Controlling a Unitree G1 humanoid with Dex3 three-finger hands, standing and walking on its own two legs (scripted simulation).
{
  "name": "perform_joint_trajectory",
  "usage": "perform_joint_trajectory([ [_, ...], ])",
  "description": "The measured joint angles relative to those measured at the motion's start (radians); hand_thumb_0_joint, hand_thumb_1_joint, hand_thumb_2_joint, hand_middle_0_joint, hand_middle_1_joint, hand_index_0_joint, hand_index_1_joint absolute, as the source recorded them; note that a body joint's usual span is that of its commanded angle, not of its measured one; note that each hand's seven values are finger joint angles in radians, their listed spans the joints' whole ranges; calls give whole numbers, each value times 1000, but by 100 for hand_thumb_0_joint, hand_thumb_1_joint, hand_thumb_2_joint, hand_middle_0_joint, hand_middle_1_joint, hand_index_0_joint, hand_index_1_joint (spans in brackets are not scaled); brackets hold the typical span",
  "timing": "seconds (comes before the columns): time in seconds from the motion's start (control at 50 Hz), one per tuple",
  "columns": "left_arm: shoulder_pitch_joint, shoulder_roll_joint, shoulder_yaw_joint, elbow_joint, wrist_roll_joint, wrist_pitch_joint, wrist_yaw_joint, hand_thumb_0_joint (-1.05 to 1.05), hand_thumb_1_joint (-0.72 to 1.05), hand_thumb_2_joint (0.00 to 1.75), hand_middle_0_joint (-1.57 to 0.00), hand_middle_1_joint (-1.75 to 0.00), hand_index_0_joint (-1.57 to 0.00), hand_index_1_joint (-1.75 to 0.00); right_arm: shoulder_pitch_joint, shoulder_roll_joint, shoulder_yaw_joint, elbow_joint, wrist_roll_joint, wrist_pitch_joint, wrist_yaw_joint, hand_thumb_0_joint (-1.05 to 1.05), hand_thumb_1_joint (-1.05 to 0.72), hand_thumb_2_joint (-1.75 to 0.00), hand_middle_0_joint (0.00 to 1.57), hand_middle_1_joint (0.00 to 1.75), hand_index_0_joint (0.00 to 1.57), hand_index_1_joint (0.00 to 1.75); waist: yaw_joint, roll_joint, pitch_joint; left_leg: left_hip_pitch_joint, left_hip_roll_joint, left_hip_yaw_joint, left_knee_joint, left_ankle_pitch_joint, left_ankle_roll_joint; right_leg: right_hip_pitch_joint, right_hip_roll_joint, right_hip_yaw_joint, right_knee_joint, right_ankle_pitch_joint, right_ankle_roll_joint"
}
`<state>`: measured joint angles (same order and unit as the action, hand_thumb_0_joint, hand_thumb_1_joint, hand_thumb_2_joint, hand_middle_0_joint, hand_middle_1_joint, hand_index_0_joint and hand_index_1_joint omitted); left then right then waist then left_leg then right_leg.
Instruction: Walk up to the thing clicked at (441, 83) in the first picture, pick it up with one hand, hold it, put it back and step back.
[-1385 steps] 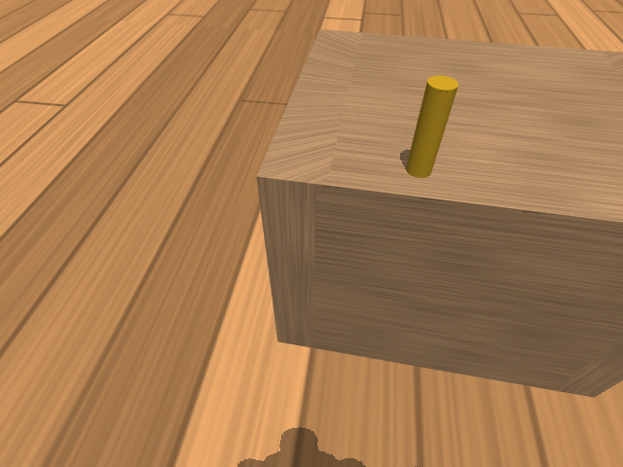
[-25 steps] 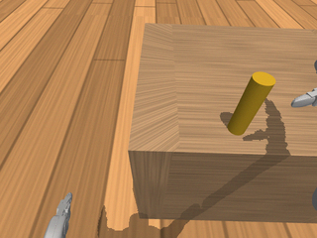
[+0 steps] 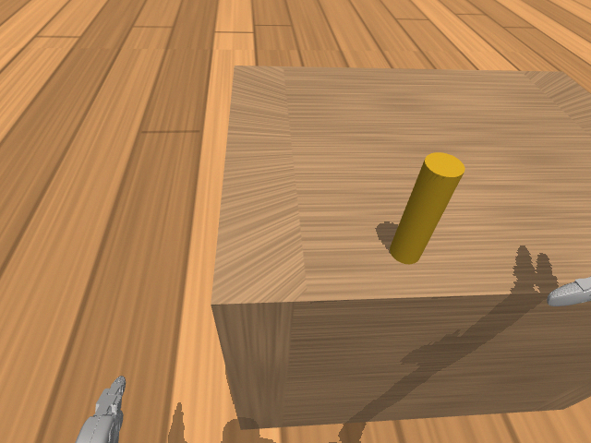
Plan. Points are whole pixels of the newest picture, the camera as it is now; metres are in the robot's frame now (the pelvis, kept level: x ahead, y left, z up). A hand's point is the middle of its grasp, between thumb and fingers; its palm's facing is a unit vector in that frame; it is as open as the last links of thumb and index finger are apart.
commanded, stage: sink last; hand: right
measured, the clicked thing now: (422, 213) +0.43 -0.19 +0.09
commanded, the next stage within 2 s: home in 0.76 s
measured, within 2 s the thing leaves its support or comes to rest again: neither
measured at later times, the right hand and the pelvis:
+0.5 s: hand out of the picture +0.15 -0.26 +0.13, palm faces +0.43 +0.80 -0.43, open 17.6 cm; pelvis -0.02 +0.02 +0.00, yaw -3 degrees
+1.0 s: hand out of the picture +0.14 -0.28 +0.11, palm faces +0.45 +0.78 -0.43, open 17.6 cm; pelvis -0.04 +0.02 +0.01, yaw -2 degrees
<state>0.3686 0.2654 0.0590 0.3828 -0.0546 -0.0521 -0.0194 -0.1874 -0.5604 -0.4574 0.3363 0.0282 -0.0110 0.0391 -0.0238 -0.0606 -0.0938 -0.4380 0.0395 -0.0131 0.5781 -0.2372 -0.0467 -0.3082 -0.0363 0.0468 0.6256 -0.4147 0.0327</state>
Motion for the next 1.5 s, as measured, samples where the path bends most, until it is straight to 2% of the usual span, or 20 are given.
perform_joint_trajectory([
  [0.08,10,-32,18,-10,-3,22,-4,-1,-52,5,-6,-4,-6,-4,227,100,47,-293,22,-12,-8,-1,59,-4,6,5,5,5,-11,-2,20,44,3,5,-10,-4,-2,45,2,4,-20,4,0],
  [0.16,6,-37,66,-15,-2,45,12,-1,-51,5,-6,-4,-6,-4,399,155,60,-482,38,-18,-20,-1,60,-4,7,5,6,6,-16,2,34,76,7,12,-12,-9,-1,79,4,11,-34,8,2],
  [0.26,19,-15,121,-42,-1,51,33,-1,-50,4,-6,-4,-6,-4,592,187,45,-600,53,-48,-33,-1,60,-4,6,6,6,6,-21,5,42,102,9,21,-8,-14,2,108,5,19,-42,13,6],
  [0.36,10,-23,111,-14,6,41,40,-1,-49,3,-5,-4,-6,-4,712,244,75,-661,55,-56,-35,-1,61,-4,6,6,6,6,-39,15,69,110,11,25,4,-13,7,119,6,25,-42,21,11],
  [0.42,-17,-49,90,26,17,26,48,-1,-49,3,-5,-4,-6,-4,711,260,100,-672,47,-67,-42,-1,61,-4,6,6,6,6,-43,17,86,106,15,33,12,-9,11,113,9,34,-39,31,15],
  [0.48,-33,-72,77,47,28,8,57,-1,-49,3,-5,-5,-6,-4,681,245,97,-661,41,-85,-53,-1,60,-4,6,6,6,6,-40,12,92,101,19,40,18,-6,14,107,12,42,-37,40,17],
  [0.56,-25,-77,87,51,37,-17,63,-1,-49,3,-6,-5,-7,-4,638,207,39,-615,37,-121,-65,-1,59,-4,7,6,6,6,-30,-1,87,106,21,41,19,-1,16,114,14,44,-44,50,19],
  [0.62,-14,-61,107,57,36,-31,63,-1,-49,3,-6,-5,-7,-4,611,188,-10,-565,36,-151,-73,-1,58,-5,6,6,6,6,-27,-7,87,114,23,37,16,3,17,127,16,40,-54,57,19],
  [0.66,-11,-43,118,67,33,-40,63,-1,-49,3,-6,-5,-7,-4,601,190,-25,-533,38,-169,-74,-1,58,-5,6,6,6,6,-26,-7,93,119,23,32,13,7,16,136,17,35,-61,62,18],
  [0.74,-25,-22,118,108,28,-60,61,-1,-50,4,-6,-5,-6,-4,598,217,1,-501,36,-194,-67,-1,57,-5,6,6,5,6,-28,4,115,121,23,21,5,21,16,143,18,25,-74,73,17],
  [0.86,-24,-50,72,92,37,-83,56,-2,-50,5,-6,-5,-6,-5,610,240,76,-503,15,-233,-54,-1,56,-5,6,6,6,6,-24,36,134,121,20,24,-17,39,20,142,15,26,-92,91,22],
  [0.96,-26,-54,92,72,44,-98,61,-2,-46,10,-8,-8,-8,-8,618,223,57,-456,14,-243,-60,-1,57,-5,6,6,6,6,-13,39,124,142,17,31,-43,48,20,154,11,31,-106,96,22],
  [1.02,-29,-39,78,68,33,-112,67,-1,-36,20,-10,-12,-10,-12,630,231,58,-416,22,-249,-69,-1,57,-4,6,5,6,5,-13,32,123,156,16,30,-57,53,17,165,10,29,-112,95,19],
  [1.08,-49,-51,28,82,27,-118,65,-1,-21,33,-11,-15,-12,-15,647,261,107,-377,24,-244,-67,-1,59,-3,6,5,5,5,-14,31,131,159,15,26,-66,57,15,167,9,25,-115,96,16],
  [1.14,-84,-90,-25,126,33,-124,53,-1,-2,44,-13,-18,-13,-18,652,301,192,-320,19,-227,-56,-1,59,-3,5,4,5,4,-15,35,139,150,17,23,-68,60,13,158,12,22,-117,98,15],
  [1.18,-103,-116,-43,160,40,-122,44,-1,10,50,-14,-19,-14,-19,654,328,250,-275,11,-210,-48,-1,59,-3,5,4,5,4,-12,37,143,140,19,23,-67,61,12,149,14,22,-117,98,15],
  [1.24,-120,-131,-39,194,50,-118,40,-1,28,58,-15,-21,-15,-21,651,362,311,-198,-4,-184,-42,-1,58,-3,6,4,5,5,-2,38,153,131,23,24,-68,59,8,138,18,24,-116,98,12],
  [1.34,-139,-94,-15,210,53,-112,65,0,56,72,-18,-25,-18,-25,599,381,357,-55,-24,-142,-60,-1,57,-4,6,5,5,5,19,47,169,127,26,25,-70,55,5,132,20,24,-116,93,9],
  [1.42,-158,-70,-35,214,46,-112,81,0,73,80,-19,-27,-19,-28,522,375,405,71,-31,-127,-75,-1,58,-4,6,4,5,5,29,65,166,114,20,20,-64,50,6,122,15,18,-109,86,10],
  [1.5,-166,-89,-62,216,50,-101,75,0,82,85,-20,-29,-19,-29,454,382,449,161,-40,-104,-77,-1,57,-4,6,4,5,5,36,79,147,109,13,18,-67,47,8,118,8,15,-110,79,12],
])
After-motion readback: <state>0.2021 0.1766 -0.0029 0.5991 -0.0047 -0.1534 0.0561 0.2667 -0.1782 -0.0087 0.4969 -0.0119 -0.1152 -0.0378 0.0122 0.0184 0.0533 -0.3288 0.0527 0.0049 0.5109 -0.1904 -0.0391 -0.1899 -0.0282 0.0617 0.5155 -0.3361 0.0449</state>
